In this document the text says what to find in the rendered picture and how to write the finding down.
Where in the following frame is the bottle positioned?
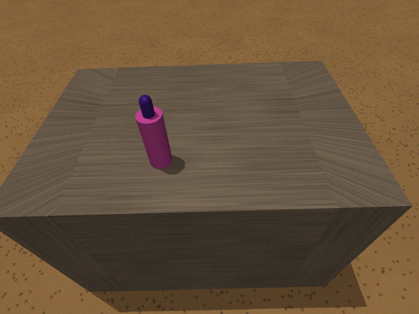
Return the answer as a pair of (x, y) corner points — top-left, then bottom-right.
(136, 95), (172, 169)

